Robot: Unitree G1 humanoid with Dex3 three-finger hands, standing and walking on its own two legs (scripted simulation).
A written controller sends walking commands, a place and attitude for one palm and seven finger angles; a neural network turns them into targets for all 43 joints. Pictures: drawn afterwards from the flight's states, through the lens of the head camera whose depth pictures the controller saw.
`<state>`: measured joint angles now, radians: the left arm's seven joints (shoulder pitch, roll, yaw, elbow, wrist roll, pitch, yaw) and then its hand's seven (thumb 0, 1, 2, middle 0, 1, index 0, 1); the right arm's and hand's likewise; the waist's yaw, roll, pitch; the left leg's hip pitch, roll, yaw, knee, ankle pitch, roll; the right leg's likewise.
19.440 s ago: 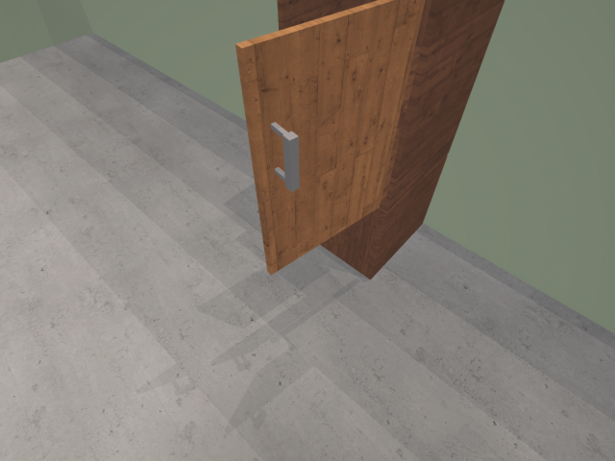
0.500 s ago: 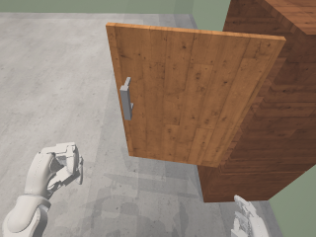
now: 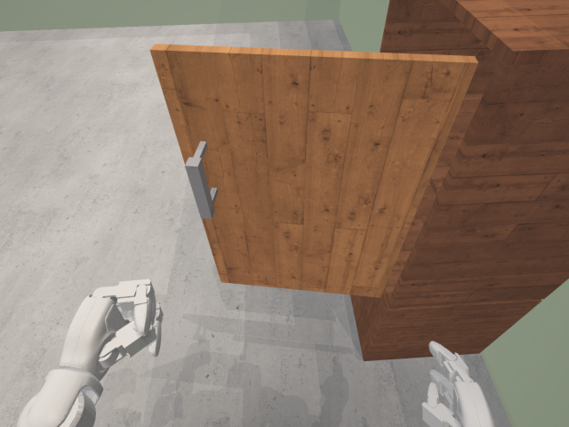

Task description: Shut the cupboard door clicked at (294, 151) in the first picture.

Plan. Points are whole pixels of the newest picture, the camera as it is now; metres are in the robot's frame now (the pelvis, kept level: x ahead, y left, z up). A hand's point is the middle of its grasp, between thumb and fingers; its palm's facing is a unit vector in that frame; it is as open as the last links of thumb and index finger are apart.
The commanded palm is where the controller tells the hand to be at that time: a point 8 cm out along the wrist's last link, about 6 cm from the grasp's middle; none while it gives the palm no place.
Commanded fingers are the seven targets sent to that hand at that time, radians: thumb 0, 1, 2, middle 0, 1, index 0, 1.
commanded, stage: bring the fist close to the handle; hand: left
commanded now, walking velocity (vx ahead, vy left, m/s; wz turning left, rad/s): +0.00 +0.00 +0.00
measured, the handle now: (204, 181) +0.47 +0.16 +0.08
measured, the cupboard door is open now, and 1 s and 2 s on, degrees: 80 80 74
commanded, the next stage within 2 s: push the door shut along its arc in 1.32 s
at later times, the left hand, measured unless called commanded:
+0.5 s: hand (185, 259) +0.31 +0.15 +0.09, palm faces -0.03 -1.00 -0.06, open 3.1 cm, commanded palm +0.29 +0.20 +0.09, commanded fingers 0.00 0.90 0.90 -1.30 -1.50 -1.30 -1.50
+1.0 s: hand (222, 228) +0.38 +0.12 +0.08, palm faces -0.09 -1.00 -0.02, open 3.1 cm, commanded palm +0.35 +0.18 +0.09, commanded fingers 0.00 0.90 0.90 -1.30 -1.50 -1.30 -1.50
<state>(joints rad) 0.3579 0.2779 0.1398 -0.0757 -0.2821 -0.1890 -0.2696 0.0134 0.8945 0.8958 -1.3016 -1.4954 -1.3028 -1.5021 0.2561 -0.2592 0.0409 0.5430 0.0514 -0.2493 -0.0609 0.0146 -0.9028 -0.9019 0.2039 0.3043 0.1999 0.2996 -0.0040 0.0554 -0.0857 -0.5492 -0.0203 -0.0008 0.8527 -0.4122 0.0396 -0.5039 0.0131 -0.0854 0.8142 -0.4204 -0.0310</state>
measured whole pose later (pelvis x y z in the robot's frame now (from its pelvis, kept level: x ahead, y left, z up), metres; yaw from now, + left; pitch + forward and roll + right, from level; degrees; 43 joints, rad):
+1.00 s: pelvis +0.01 +0.00 +0.00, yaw -2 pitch +9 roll +0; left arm -0.29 0.21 0.08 0.46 -0.19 -0.19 -0.11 0.01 0.90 0.90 -1.30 -1.50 -1.30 -1.50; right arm 0.26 -0.26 0.03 0.61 0.05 -0.09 -0.02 0.01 -0.90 -0.90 0.20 0.30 0.20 0.30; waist -0.04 0.03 -0.07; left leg -0.56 -0.02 0.03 0.81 -0.40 0.04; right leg -0.54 0.02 -0.05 0.80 -0.41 -0.03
